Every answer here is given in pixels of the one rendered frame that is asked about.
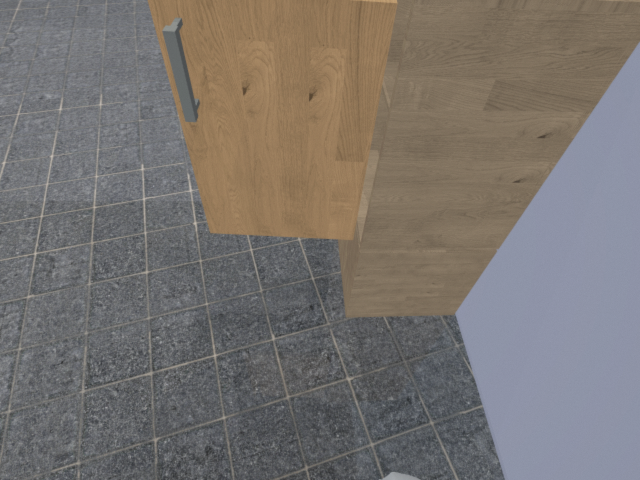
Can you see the handle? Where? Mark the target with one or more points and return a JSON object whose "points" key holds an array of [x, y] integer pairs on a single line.
{"points": [[180, 71]]}

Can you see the cupboard door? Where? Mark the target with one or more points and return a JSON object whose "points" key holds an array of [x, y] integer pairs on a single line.
{"points": [[289, 92]]}

